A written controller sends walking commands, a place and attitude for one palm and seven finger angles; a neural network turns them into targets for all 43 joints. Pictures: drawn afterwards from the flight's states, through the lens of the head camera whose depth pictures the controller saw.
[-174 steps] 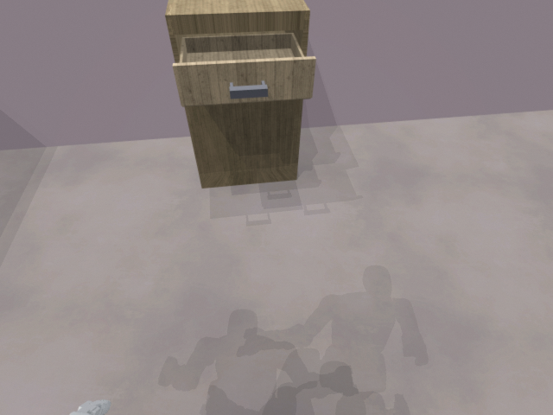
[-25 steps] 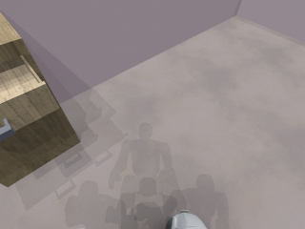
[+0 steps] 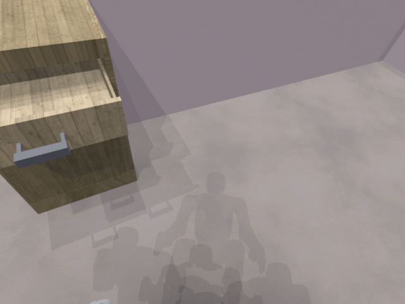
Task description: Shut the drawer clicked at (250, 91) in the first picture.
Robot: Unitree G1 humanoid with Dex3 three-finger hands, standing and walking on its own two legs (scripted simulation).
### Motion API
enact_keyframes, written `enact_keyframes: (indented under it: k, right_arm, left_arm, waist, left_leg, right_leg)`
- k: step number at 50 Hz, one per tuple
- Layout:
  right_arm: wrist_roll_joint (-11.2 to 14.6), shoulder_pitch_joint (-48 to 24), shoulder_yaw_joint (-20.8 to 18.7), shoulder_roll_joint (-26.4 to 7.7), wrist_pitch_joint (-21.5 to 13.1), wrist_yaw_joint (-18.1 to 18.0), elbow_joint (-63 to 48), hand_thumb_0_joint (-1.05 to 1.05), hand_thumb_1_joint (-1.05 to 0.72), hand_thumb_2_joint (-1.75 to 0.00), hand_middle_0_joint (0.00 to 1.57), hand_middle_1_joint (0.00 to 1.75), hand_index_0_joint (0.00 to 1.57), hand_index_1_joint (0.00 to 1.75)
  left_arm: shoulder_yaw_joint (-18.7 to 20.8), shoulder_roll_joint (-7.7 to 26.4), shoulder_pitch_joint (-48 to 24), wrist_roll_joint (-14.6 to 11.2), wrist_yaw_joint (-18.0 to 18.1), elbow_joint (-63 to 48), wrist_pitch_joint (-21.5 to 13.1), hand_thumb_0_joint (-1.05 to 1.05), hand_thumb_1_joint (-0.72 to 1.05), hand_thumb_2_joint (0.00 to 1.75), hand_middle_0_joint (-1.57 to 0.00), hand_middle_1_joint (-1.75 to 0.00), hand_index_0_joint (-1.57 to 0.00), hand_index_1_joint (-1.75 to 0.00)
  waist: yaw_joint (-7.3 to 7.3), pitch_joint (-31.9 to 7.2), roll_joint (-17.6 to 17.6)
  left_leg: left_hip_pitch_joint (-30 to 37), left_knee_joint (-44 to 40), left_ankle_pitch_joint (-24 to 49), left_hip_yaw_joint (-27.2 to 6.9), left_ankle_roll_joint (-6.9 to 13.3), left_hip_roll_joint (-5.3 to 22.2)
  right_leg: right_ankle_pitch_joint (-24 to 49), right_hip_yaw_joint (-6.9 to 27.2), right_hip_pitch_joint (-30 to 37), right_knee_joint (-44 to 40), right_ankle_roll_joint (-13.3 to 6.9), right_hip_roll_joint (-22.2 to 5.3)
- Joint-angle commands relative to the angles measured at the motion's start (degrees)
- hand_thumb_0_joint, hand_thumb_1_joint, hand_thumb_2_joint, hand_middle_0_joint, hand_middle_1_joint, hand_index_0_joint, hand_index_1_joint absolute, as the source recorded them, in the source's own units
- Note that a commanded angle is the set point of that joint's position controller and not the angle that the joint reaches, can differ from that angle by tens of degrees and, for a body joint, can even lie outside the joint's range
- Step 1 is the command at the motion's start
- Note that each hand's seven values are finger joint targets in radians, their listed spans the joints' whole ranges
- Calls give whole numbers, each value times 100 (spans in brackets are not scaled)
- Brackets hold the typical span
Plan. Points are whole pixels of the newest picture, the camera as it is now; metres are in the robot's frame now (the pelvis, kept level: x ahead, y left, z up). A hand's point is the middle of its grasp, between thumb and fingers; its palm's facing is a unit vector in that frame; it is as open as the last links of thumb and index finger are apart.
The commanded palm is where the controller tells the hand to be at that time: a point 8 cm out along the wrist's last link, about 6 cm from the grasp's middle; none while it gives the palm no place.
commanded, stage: turn to face it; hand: left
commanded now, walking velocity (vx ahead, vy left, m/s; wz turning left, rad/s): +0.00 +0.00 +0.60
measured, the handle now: (42, 147) +0.48 +0.45 -0.06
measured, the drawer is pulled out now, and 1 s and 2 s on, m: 0.24 0.24 0.24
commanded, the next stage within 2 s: take the last steps up to it in 0.74 s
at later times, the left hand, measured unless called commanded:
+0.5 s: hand out of the picture +0.06 +0.19 -0.13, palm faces +0.28 -0.91 -0.30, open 7.4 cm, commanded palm none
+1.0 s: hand out of the picture -0.14 +0.16 -0.17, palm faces +0.51 -0.84 -0.21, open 7.4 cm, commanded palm none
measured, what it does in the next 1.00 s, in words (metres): steps on the spot, turning left: right foot, then left foot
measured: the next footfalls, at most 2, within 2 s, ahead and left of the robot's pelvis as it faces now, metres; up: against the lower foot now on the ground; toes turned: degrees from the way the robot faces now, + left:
right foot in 0.48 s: +0.07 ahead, -0.15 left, +0.00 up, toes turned +13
left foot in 0.94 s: -0.06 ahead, +0.08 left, +0.00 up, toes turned +31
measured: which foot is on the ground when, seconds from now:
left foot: down 0.00-0.48, up 0.50-0.92, down 0.94-1.00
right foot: up 0.00-0.46, down 0.48-0.94, up 0.96-1.00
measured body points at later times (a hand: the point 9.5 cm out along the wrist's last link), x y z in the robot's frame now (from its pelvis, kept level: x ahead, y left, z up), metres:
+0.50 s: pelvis +0.00 -0.04 +0.01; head +0.03 -0.06 +0.46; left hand +0.04 +0.24 -0.11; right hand +0.13 -0.28 -0.14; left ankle +0.01 +0.09 -0.71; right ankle +0.03 -0.15 -0.72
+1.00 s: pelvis -0.03 -0.01 +0.01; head -0.03 +0.03 +0.46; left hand -0.17 +0.21 -0.15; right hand +0.18 -0.18 -0.11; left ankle -0.09 +0.06 -0.72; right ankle +0.02 -0.15 -0.69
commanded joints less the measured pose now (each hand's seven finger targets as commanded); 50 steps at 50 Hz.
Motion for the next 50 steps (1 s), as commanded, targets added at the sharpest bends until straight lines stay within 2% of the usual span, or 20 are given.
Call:
enact_keyframes:
  k: [1,4,6,15,21,22,23,24,25,26,28,30,34,40,43,45,46,47,48,50]
  right_arm:
    - [-93,812,-288,-1350,-148,-94,-263,0,-90,-90,20,30,20,30]
    - [-24,31,-176,-1085,-244,-164,-436,0,-90,-90,20,30,20,30]
    - [18,23,-168,-1075,-265,-173,-451,0,-90,-90,20,30,20,30]
    - [-18,250,-280,-1319,-130,-132,-367,0,-90,-90,20,30,20,30]
    - [5,-373,-307,-1348,-44,-68,-581,0,-90,-90,20,30,20,30]
    - [40,-437,-295,-1239,-42,-52,-625,0,-90,-90,20,30,20,30]
    - [101,-331,-247,-855,-37,-14,-690,0,-90,-90,20,30,20,30]
    - [61,-386,-224,-683,-33,-19,-849,0,-90,-90,20,30,20,30]
    - [1,-460,-294,-961,7,-9,-821,0,-90,-90,20,30,20,30]
    - [-7,-429,-314,-931,80,20,-755,0,-90,-90,20,30,20,30]
    - [-38,-315,-291,-908,129,83,-499,0,-90,-90,20,30,20,30]
    - [-30,-239,-254,-812,134,107,-450,0,-90,-90,20,30,20,30]
    - [-4,-621,-172,-727,136,95,-476,0,-90,-90,20,30,20,30]
    - [68,-1009,-34,-560,60,60,-535,0,-90,-90,20,30,20,30]
    - [88,-721,28,-526,-17,20,-423,0,-90,-90,20,30,20,30]
    - [47,-208,34,-611,-127,11,-212,0,-90,-90,20,30,20,30]
    - [11,100,-55,-1057,-198,-4,-134,0,-90,-90,20,30,20,30]
    - [-45,488,-176,-1631,-205,-29,-98,0,-90,-90,20,30,20,30]
    - [-57,667,-169,-1662,-159,-47,-6,0,-90,-90,20,30,20,30]
    - [-33,273,-16,-1108,-242,-149,-14,0,-90,-90,20,30,20,30]
  left_arm:
    - [160,454,-488,-2,-79,-797,-7,0,90,90,-20,-30,-20,-30]
    - [231,558,-83,-1,-110,-472,-26,0,90,90,-20,-30,-20,-30]
    - [225,596,90,-28,-114,-330,-24,0,90,90,-20,-30,-20,-30]
    - [175,675,-242,-96,-15,-528,3,0,90,90,-20,-30,-20,-30]
    - [166,783,403,-129,34,-462,-87,0,90,90,-20,-30,-20,-30]
    - [190,874,629,-119,54,-421,-140,0,90,90,-20,-30,-20,-30]
    - [273,1324,780,-26,95,-433,-207,0,90,90,-20,-30,-20,-30]
    - [325,1753,723,19,90,-530,-195,0,90,90,-20,-30,-20,-30]
    - [272,1628,555,-15,88,-633,-164,0,90,90,-20,-30,-20,-30]
    - [247,1329,167,-21,113,-696,-183,0,90,90,-20,-30,-20,-30]
    - [145,1067,-133,-39,62,-775,-205,0,90,90,-20,-30,-20,-30]
    - [100,955,31,-36,46,-730,-251,0,90,90,-20,-30,-20,-30]
    - [122,1050,579,3,59,-557,-257,0,90,90,-20,-30,-20,-30]
    - [169,1251,1075,59,44,-271,-237,0,90,90,-20,-30,-20,-30]
    - [181,1252,993,61,45,-139,-218,0,90,90,-20,-30,-20,-30]
    - [162,1184,854,-21,8,-64,-198,0,90,90,-20,-30,-20,-30]
    - [113,933,844,-56,-35,-139,-162,0,90,90,-20,-30,-20,-30]
    - [16,533,641,-37,-89,-340,-150,0,90,90,-20,-30,-20,-30]
    - [9,664,222,37,-76,-432,-146,0,90,90,-20,-30,-20,-30]
    - [38,682,204,66,-134,-162,-125,0,90,90,-20,-30,-20,-30]
  waist:
    - [-268,-182,1230]
    - [40,-426,1082]
    - [56,-579,766]
    - [-185,-481,992]
    - [154,-530,1056]
    - [285,-620,795]
    - [340,-680,-576]
    - [343,-422,-1816]
    - [303,-307,-1075]
    - [89,-92,-977]
    - [-64,272,-857]
    - [-43,243,-895]
    - [203,85,-734]
    - [442,-272,-1051]
    - [326,-494,-1158]
    - [61,-649,-871]
    - [-88,-727,301]
    - [-311,-481,2033]
    - [-441,-131,1563]
    - [-194,391,1402]
  left_leg:
    - [612,-2553,1675,-2982,1272,2027]
    - [1092,-2057,2744,-1860,839,1139]
    - [1334,-1980,3259,-1553,788,897]
    - [1567,-1884,3129,-2368,1074,900]
    - [460,-1445,2818,-2561,820,525]
    - [-1,-1123,2246,-2442,586,307]
    - [-1002,-134,592,-1759,131,-324]
    - [-1620,1201,-1311,-902,-223,-956]
    - [-1381,2140,-1268,-1200,-129,-653]
    - [-1372,2551,-877,-1271,-123,-537]
    - [-1349,3075,-220,-1004,-236,-391]
    - [-1324,3122,77,-845,-304,-392]
    - [-1179,2321,-150,-627,-396,-305]
    - [-508,768,-625,-293,-328,-402]
    - [187,-285,-366,-170,-226,-485]
    - [1312,-1615,607,-112,-116,-436]
    - [2182,-2107,547,-1046,172,307]
    - [2465,-2548,825,-2788,794,1624]
    - [2039,-2670,582,-3007,1221,1891]
    - [1489,-2920,34,-2457,1040,1317]
  right_leg:
    - [-1210,1548,-1603,2545,256,103]
    - [-300,1792,-1615,2927,367,214]
    - [-62,1748,-1464,2841,456,283]
    - [-719,1838,-919,1215,538,496]
    - [25,1740,785,-679,374,763]
    - [596,1832,1499,-1571,349,591]
    - [479,2908,2312,-2380,47,-590]
    - [1041,4131,1880,-2526,-621,-1920]
    - [873,3778,1106,-2463,-881,-1950]
    - [709,3310,780,-2512,-799,-1595]
    - [899,2608,601,-2344,-624,-990]
    - [1247,2155,732,-2236,-603,-815]
    - [1906,2006,1276,-2090,-748,-949]
    - [3529,1874,1793,-1661,-886,-1078]
    - [3362,1831,1745,-1449,-744,-1041]
    - [1821,1525,1163,-1114,-328,-784]
    - [342,1180,165,-234,-45,-344]
    - [-1670,804,-1258,987,262,363]
    - [-1813,1364,-1579,1735,133,344]
    - [-882,1757,-1639,2240,87,171]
